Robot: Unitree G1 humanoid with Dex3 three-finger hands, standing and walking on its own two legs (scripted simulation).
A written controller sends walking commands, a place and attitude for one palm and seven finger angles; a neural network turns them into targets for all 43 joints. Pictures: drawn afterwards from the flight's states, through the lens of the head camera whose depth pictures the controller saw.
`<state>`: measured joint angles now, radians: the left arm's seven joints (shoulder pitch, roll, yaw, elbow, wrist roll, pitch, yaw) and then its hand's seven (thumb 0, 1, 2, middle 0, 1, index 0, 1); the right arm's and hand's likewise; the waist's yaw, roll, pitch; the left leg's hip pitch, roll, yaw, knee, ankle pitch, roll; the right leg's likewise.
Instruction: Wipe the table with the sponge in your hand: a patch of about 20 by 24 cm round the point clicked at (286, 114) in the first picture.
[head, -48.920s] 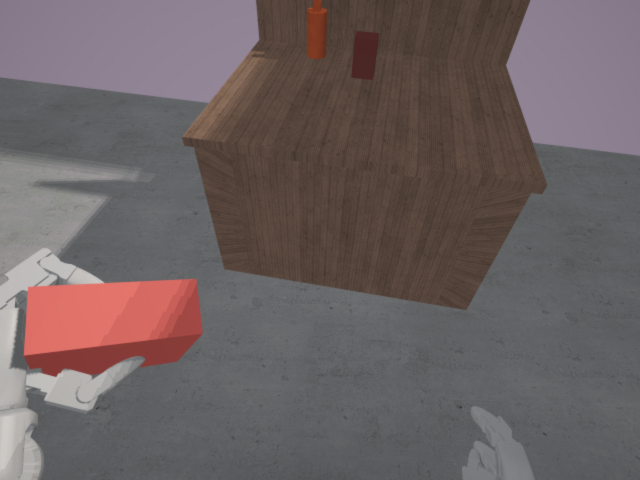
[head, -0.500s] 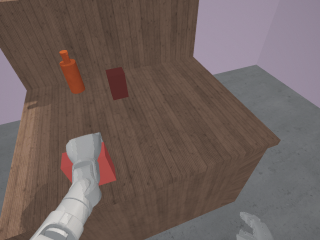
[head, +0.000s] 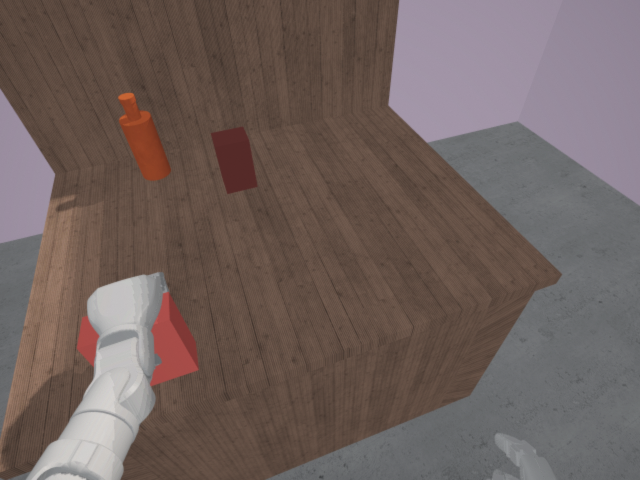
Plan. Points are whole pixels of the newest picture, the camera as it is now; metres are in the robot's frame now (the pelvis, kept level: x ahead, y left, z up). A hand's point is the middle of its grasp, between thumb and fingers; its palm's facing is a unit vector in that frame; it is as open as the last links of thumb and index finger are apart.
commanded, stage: wipe forward along the middle lane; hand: left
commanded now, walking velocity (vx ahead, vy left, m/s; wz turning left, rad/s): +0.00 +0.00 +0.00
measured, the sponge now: (149, 353) +0.30 +0.29 -0.05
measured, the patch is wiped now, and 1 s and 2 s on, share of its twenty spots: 0.95 0.95 0.95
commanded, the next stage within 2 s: slide back across to the first lane in 1.52 s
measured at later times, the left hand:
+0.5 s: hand (142, 299) +0.36 +0.30 +0.01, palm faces -0.12 +0.03 -0.99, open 9.7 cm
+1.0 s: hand (137, 272) +0.41 +0.33 +0.01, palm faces -0.13 +0.04 -0.99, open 9.7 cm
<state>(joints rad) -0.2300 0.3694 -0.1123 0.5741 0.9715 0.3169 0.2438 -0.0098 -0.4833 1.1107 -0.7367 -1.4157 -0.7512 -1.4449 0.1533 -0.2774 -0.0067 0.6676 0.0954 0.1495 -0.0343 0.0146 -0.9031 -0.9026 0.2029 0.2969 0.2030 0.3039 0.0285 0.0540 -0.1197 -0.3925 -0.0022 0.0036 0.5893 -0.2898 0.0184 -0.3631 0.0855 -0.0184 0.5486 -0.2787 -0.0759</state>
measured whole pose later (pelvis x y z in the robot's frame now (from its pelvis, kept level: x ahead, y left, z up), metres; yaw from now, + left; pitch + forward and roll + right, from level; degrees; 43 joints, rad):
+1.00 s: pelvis -0.04 +0.01 -0.03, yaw -1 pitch +18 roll -3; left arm -0.83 0.58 -0.03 1.19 1.06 0.16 0.26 0.00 -0.57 1.17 -0.82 -1.33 -0.83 -1.37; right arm 0.32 -0.27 0.00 0.71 0.08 0.09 -0.02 0.01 -0.90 -0.90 0.20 0.30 0.20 0.30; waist -0.08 0.06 -0.17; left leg -0.84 0.01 -0.02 0.86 -0.33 0.03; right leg -0.78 0.10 -0.05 0.77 -0.30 -0.06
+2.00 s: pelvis -0.01 +0.04 -0.03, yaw -2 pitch +21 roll -4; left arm -0.91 0.69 0.07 1.22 1.11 0.13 0.21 0.00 -0.55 1.17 -0.79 -1.38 -0.80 -1.41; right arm 0.36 -0.28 0.02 0.68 0.05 0.13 0.00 0.01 -0.90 -0.90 0.21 0.30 0.21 0.30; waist -0.13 0.04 -0.16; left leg -0.86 0.00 0.01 0.87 -0.37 0.07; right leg -0.80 0.09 -0.03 0.75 -0.32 -0.02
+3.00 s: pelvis +0.01 +0.06 -0.02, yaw -1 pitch +15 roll -4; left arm -0.54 0.60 0.04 0.90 1.04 0.10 0.26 -0.01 -0.46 1.12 -0.70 -1.45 -0.70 -1.50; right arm 0.27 -0.27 -0.01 0.65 0.07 0.19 0.02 0.01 -0.90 -0.90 0.20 0.30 0.21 0.30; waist -0.02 0.04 -0.17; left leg -0.66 -0.03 0.01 0.77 -0.37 0.10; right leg -0.59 0.06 -0.01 0.65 -0.32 -0.01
